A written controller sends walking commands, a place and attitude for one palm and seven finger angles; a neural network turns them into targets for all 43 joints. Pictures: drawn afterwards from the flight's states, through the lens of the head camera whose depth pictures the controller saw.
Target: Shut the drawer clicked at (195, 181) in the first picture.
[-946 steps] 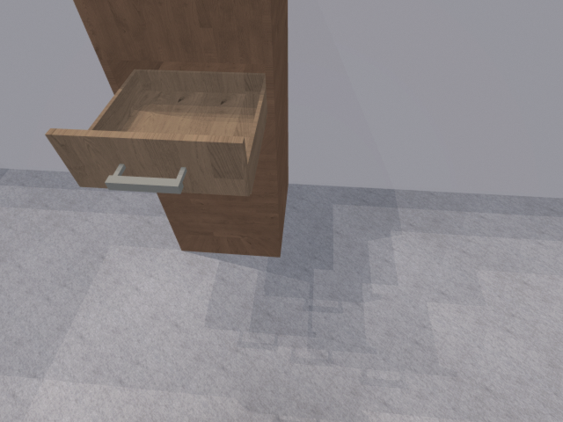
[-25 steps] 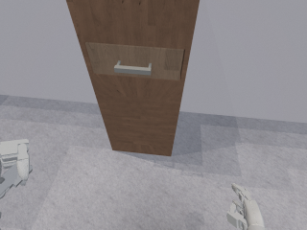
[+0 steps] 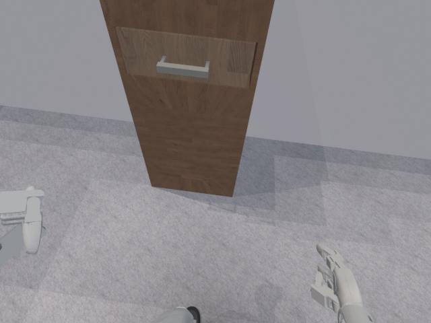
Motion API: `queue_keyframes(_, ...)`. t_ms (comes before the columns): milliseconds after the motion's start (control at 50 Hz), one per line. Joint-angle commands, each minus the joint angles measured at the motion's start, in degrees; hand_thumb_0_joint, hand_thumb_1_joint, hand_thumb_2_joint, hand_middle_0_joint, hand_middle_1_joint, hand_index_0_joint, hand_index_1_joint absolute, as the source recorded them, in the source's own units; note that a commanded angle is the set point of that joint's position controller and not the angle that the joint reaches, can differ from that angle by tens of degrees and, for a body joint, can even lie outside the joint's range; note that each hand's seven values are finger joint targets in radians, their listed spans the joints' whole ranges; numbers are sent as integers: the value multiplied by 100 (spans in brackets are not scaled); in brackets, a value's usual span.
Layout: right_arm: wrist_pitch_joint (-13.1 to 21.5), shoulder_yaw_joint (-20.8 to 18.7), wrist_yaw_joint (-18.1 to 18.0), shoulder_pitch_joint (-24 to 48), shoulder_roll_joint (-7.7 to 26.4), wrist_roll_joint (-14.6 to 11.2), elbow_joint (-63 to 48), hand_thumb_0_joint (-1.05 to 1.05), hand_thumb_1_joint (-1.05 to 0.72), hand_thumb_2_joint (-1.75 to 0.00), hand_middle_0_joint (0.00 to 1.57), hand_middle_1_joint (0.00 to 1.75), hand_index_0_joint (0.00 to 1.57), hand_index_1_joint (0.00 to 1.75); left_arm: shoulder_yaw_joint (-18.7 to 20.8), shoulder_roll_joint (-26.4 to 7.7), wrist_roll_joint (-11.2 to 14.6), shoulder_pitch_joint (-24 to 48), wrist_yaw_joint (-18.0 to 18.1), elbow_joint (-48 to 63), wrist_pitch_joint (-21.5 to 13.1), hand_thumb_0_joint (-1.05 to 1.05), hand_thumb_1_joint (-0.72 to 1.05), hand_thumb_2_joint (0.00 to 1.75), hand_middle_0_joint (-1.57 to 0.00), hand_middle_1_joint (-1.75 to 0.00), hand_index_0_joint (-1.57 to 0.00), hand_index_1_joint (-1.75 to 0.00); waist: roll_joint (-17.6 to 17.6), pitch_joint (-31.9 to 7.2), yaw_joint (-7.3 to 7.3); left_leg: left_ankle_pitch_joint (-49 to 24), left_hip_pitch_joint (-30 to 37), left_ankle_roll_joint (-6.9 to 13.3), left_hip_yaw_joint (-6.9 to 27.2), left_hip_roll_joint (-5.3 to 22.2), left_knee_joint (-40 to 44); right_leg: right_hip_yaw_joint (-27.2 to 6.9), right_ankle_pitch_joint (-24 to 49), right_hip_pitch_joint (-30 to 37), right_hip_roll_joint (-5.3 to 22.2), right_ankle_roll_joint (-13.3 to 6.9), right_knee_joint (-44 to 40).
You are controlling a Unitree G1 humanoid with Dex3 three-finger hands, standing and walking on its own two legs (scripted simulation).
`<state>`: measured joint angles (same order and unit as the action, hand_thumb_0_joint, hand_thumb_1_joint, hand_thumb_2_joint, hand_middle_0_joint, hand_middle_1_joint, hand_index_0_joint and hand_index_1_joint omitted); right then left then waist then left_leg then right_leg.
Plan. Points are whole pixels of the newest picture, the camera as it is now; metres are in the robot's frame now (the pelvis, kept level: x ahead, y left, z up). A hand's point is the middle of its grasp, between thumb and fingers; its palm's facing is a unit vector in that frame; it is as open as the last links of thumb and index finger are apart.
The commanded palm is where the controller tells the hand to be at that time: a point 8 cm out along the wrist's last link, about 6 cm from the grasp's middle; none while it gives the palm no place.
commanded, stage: step back with the hand held close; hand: left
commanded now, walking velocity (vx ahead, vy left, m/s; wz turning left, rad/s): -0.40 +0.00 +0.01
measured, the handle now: (184, 65) +0.76 +0.14 +0.02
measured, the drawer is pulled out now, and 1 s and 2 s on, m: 0.00 0.00 0.00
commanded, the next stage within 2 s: stop stepping back and stand still in 0.26 s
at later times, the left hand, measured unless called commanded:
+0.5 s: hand out of the picture +0.06 +0.21 +0.19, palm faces +0.33 -0.77 -0.54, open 3.2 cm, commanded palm +0.01 +0.26 +0.19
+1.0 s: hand out of the picture -0.02 +0.22 +0.19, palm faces +0.47 -0.75 -0.46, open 3.2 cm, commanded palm -0.08 +0.25 +0.19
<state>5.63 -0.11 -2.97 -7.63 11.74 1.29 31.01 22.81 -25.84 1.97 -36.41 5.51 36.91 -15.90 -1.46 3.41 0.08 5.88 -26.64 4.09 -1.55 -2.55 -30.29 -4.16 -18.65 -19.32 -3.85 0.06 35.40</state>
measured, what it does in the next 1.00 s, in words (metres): walks backwards: left foot, then right foot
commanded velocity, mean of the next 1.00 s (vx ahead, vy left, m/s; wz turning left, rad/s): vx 0.01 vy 0.01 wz -0.01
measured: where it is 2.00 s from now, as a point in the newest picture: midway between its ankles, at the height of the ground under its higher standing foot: outside the picture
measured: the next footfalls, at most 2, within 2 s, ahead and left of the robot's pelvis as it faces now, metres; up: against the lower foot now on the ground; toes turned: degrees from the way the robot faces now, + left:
left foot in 0.28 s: -0.05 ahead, +0.13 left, +0.00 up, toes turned +4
right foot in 0.48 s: -0.10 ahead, -0.13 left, +0.00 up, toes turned +0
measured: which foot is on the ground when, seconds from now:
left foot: down 0.00-0.06, up 0.08-0.26, down 0.28-0.48, up 0.50-0.70, down 0.72-1.00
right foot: down 0.00-0.30, up 0.32-0.46, down 0.48-1.00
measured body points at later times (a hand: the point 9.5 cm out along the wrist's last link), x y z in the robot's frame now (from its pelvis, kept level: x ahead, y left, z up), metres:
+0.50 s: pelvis -0.12 -0.02 +0.00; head -0.09 -0.01 +0.45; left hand +0.04 +0.25 +0.22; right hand +0.06 -0.23 -0.08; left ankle -0.09 +0.13 -0.72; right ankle -0.08 -0.11 -0.73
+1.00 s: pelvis -0.19 -0.04 +0.00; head -0.21 -0.03 +0.45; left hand -0.05 +0.26 +0.21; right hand -0.04 -0.27 -0.09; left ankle -0.17 +0.09 -0.70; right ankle -0.14 -0.13 -0.73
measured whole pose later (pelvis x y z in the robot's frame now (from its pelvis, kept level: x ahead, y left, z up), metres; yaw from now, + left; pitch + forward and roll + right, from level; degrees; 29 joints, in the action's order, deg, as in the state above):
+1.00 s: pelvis -0.19 -0.04 +0.00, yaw +3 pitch -3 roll +0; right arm 6.4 -0.1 -4.0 -15.7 11.0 0.8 37.5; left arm 22.6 -23.8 0.2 -32.3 8.9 30.1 -13.7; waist -1.2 -0.7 0.2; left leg 23.1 -23.4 1.1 -0.5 0.8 -49.9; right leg 2.9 -14.2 -17.9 -0.3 -3.0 34.5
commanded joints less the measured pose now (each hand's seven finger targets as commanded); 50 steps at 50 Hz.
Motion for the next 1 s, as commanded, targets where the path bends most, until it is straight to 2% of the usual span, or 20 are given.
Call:
queue_keyframes(0,138,-403,-79,313,849,-67,-818,0,-90,-90,20,30,20,30,989,-888,126,-231,156,1080,-331,0,90,90,-140,-160,-140,-160,32,-861,-19,2131,-666,93,1074,990,854,-645,666,1072,578,-230,-833)
queue_keyframes(40,8,-476,-11,153,677,-153,-613,0,-90,-90,20,30,20,30,889,-887,210,11,213,768,-306,0,90,90,-140,-160,-140,-160,-1129,-927,-34,1632,531,-465,306,36,-1619,-2292,149,-759,2133,-800,-2468)
queue_keyframes(60,-11,-557,-5,160,718,-144,-507,0,-90,-90,20,30,20,30,827,-812,248,183,269,768,-277,0,90,90,-140,-160,-140,-160,-1041,-966,22,1998,627,-484,497,-10,-2853,-2312,519,-1119,2468,-1103,-2570)
queue_keyframes(120,-156,-363,-76,239,417,-87,-534,0,-90,-90,20,30,20,30,639,-622,103,113,287,270,-92,0,90,90,-140,-160,-140,-160,-584,-937,-84,1908,11,-477,300,250,-2755,-1067,2717,-161,1892,-904,-1755)
queue_keyframes(200,-157,-266,-270,351,596,-105,-492,0,-90,-90,20,30,20,30,375,-591,-18,304,307,560,-92,0,90,90,-140,-160,-140,-160,-35,-996,-114,1213,614,-402,16,166,160,-436,4067,567,1281,-400,-900)
queue_keyframes(240,-94,-363,-297,184,770,-136,-524,0,-90,-90,20,30,20,30,379,-710,-21,473,279,1087,-200,0,90,90,-140,-160,-140,-160,670,-1424,-108,-796,1088,-125,527,929,1328,-26,3068,882,674,112,-15)
queue_keyframes(280,136,-490,-193,-68,696,-131,-561,0,-90,-90,20,30,20,30,622,-865,-21,226,266,1317,-272,0,90,90,-140,-160,-140,-160,1237,-1906,-25,-2957,2075,422,1326,2019,786,41,-65,-414,247,274,1103)
queue_keyframes(340,508,-460,-111,50,684,-14,-532,0,-90,-90,20,30,20,30,1010,-1040,90,-56,257,1645,-260,0,90,90,-140,-160,-140,-160,1613,-1765,54,-3862,1977,633,1255,2211,697,112,-880,-831,304,158,1602)
queue_keyframes(420,483,-388,31,28,685,-197,-552,0,-90,-90,20,30,20,30,804,-652,68,-557,277,1303,-48,0,90,90,-140,-160,-140,-160,985,-1227,80,-438,752,-12,377,1439,250,409,495,1026,453,178,-632)
queue_keyframes(440,449,-365,38,34,668,-225,-584,0,-90,-90,20,30,20,30,749,-660,40,-466,277,1116,-21,0,90,90,-140,-160,-140,-160,132,-922,29,1162,332,-193,105,944,-6,38,761,1138,687,146,-1360)
queue_keyframes(480,356,-303,-62,185,589,-174,-594,0,-90,-90,20,30,20,30,837,-841,89,-38,316,600,71,0,90,90,-140,-160,-140,-160,-1373,-449,-24,2170,87,-414,95,223,-1462,-2153,-868,-8,2020,-577,-2660)
queue_keyframes(520,261,-337,-118,-40,642,-153,-288,0,-90,-90,20,30,20,30,643,-591,21,284,338,-53,105,0,90,90,-140,-160,-140,-160,-1036,-532,-91,1924,212,-375,218,359,-2306,-2106,-2572,-287,2005,-525,-2933)
queue_keyframes(660,311,-185,-284,-23,661,-56,-411,0,-90,-90,20,30,20,30,163,-408,-107,506,414,642,75,0,90,90,-140,-160,-140,-160,-273,-564,-164,1822,1635,-56,-186,278,532,-469,-1994,-402,1343,-377,-1892)
queue_keyframes(720,509,-199,-229,-154,775,-27,-513,0,-90,-90,20,30,20,30,248,-548,-264,683,492,1498,-83,0,90,90,-140,-160,-140,-160,1904,-534,-136,2819,1540,748,2391,1956,2017,528,-784,-879,283,110,1386)
queue_keyframes(760,612,-236,-174,-200,658,-15,-327,0,-90,-90,20,30,20,30,624,-893,-236,541,474,1483,-69,0,90,90,-140,-160,-140,-160,1624,-641,-119,2747,1212,855,2136,1934,1993,349,-869,-958,326,127,2638)
queue_keyframes(860,516,-209,-180,-62,703,-110,-396,0,-90,-90,20,30,20,30,588,-651,-200,238,502,394,28,0,90,90,-140,-160,-140,-160,1212,84,47,3254,-646,226,848,1363,1490,949,-583,1177,331,-63,29)
queue_keyframes(880,450,-237,-194,-26,748,-95,-372,0,-90,-90,20,30,20,30,457,-531,-216,316,469,192,28,0,90,90,-140,-160,-140,-160,773,161,52,3251,-959,81,649,1120,975,789,-784,1496,350,-146,-595)
queue_keyframes(900,374,-293,-208,35,739,-88,-395,0,-90,-90,20,30,20,30,475,-605,-231,387,441,-17,37,0,90,90,-140,-160,-140,-160,-249,263,86,3055,-1235,-109,199,579,-420,-435,-1685,1292,843,-469,-1536)
queue_keyframes(920,310,-381,-176,56,728,-119,-435,0,-90,-90,20,30,20,30,464,-646,-168,535,398,-24,99,0,90,90,-140,-160,-140,-160,-1663,232,66,2496,-1233,-266,-37,168,-2339,-2672,-2985,530,2152,-1008,-2738)
queue_keyframes(980,357,-312,-101,-158,672,-70,-177,0,-90,-90,20,30,20,30,444,-669,-141,1191,343,280,-55,0,90,90,-140,-160,-140,-160,-836,-479,-145,1739,-570,-319,210,467,-3120,-2143,-1638,410,2313,-1147,-2478)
